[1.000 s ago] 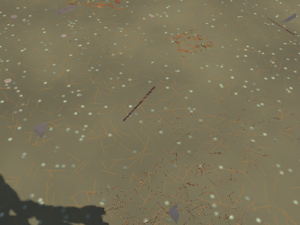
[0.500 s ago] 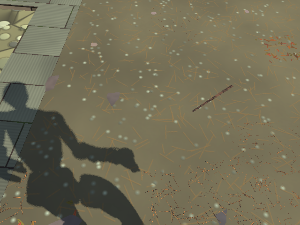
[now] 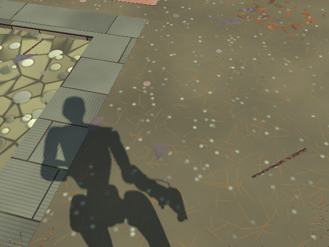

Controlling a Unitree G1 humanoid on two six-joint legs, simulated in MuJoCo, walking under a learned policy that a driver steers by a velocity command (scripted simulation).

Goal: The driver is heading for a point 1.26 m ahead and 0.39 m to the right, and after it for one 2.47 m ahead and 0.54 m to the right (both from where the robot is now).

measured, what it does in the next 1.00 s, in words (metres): walks ahead, turning right: left foot, then right foot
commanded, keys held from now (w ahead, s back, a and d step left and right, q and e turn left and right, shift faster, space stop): w+e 1.00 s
